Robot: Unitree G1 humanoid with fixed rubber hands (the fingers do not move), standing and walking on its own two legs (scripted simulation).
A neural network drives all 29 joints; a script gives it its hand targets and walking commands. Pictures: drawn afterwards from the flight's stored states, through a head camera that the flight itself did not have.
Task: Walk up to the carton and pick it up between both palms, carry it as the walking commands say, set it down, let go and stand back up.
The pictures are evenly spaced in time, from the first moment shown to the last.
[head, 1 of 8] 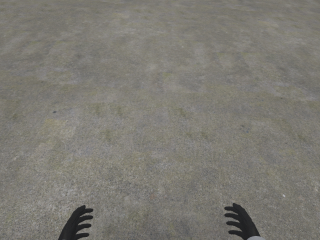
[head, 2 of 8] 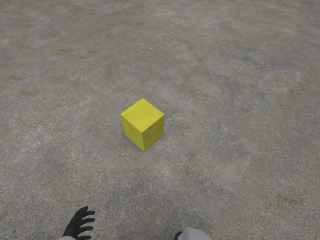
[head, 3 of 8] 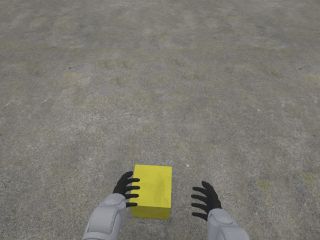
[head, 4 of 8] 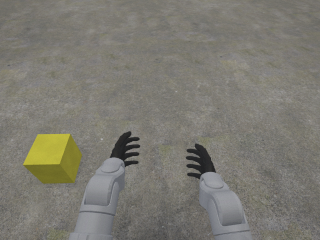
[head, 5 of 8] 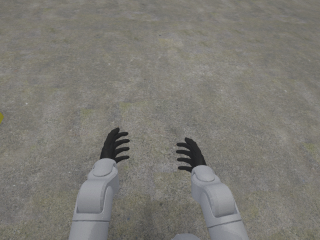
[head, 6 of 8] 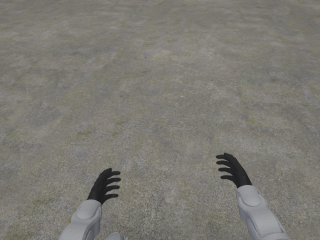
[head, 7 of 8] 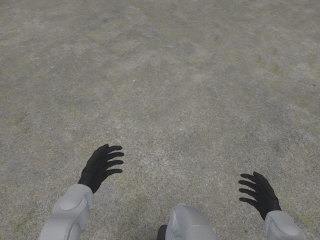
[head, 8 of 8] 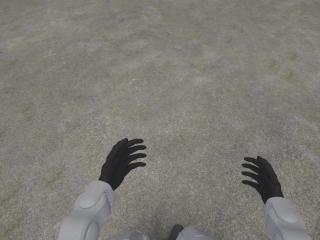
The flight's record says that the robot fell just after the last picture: no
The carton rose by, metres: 0.00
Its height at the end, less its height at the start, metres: +0.00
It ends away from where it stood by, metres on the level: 0.00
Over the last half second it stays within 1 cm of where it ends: yes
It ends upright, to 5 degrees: yes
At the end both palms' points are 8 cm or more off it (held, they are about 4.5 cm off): yes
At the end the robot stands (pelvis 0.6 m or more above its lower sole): yes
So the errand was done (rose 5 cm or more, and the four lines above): no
